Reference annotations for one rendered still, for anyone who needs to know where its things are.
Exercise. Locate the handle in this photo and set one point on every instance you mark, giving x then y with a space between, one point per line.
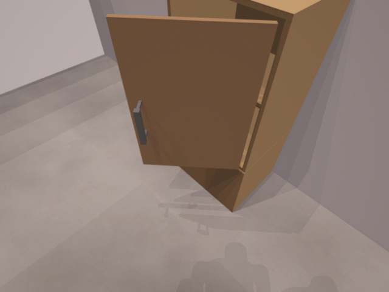
139 124

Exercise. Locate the cupboard door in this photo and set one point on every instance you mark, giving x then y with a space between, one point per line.
198 79

